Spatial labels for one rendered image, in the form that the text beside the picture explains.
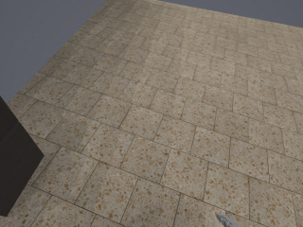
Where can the cupboard door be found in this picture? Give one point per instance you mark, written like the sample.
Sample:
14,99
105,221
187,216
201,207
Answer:
7,121

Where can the robot right hand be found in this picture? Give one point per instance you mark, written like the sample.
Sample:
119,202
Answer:
226,221

